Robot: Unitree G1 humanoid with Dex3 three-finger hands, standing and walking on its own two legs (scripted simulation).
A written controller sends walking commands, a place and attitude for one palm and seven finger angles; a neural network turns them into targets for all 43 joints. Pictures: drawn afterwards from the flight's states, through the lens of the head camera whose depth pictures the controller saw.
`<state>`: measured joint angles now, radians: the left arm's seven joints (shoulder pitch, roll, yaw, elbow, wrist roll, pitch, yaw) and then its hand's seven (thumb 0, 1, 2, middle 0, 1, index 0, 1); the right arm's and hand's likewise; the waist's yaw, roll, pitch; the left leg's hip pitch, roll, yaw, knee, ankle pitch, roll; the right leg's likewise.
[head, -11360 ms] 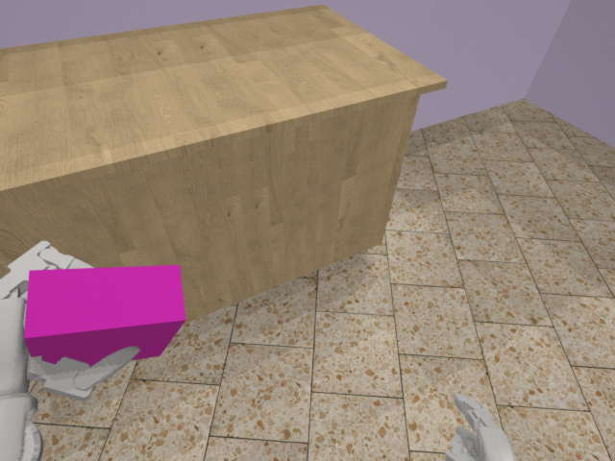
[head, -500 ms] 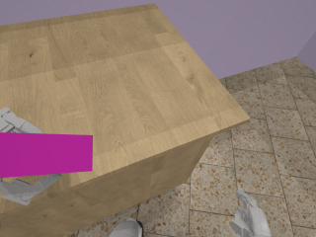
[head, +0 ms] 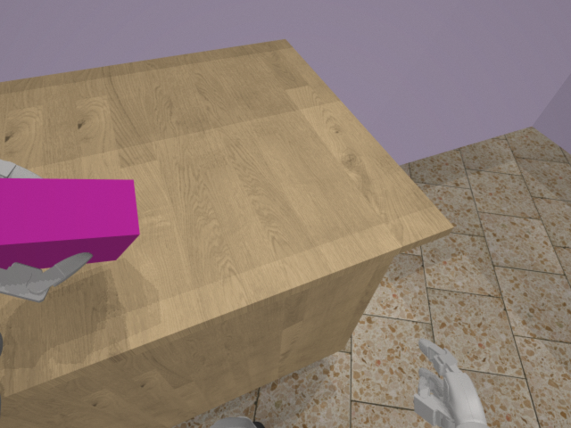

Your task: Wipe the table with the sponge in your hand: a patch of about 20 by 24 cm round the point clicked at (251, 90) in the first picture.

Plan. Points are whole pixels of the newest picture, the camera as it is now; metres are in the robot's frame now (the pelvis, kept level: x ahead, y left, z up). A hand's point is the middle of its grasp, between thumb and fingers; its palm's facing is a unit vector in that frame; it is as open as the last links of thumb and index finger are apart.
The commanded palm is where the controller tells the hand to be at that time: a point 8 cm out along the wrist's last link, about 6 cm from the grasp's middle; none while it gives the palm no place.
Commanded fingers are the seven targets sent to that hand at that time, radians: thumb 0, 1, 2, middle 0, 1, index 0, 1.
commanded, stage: come to a stop and stand still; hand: left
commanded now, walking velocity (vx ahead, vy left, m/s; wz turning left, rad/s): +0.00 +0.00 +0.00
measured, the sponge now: (82, 227) +0.27 +0.25 +0.17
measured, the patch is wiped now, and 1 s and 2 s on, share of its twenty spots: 0.00 0.00 0.00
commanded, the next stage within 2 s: look again from close up in 0.42 s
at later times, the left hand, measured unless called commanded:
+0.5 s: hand (78, 239) +0.26 +0.26 +0.16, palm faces +0.36 -0.83 -0.42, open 10.0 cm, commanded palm +0.19 +0.29 +0.18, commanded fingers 0.00 0.10 1.30 -1.20 -1.60 -1.20 -1.60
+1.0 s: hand (86, 243) +0.26 +0.25 +0.16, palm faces +0.37 -0.83 -0.42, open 10.0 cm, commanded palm +0.19 +0.28 +0.18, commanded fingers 0.00 0.10 1.30 -1.20 -1.60 -1.20 -1.60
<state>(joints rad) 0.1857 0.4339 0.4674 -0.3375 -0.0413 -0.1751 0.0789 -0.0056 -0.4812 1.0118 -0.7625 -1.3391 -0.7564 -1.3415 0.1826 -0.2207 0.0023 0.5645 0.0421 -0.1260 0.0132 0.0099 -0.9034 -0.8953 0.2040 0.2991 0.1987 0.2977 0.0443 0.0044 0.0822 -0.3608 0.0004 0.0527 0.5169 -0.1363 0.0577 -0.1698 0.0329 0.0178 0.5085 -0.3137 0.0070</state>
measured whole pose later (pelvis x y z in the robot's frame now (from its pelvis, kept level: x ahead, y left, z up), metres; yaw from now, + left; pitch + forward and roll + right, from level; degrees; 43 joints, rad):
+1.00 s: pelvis +0.04 +0.00 +0.00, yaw +1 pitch +0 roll -2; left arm 0.42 0.38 0.35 -0.46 -0.03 -0.16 0.09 -0.01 -0.48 1.01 -0.76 -1.34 -0.75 -1.34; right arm 0.20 -0.21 0.02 0.58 0.03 -0.10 -0.03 0.01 -0.90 -0.90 0.20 0.30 0.20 0.30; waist 0.02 0.00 0.04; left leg -0.33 -0.01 0.04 0.51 -0.19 0.06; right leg -0.09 0.03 0.00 0.42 -0.33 0.00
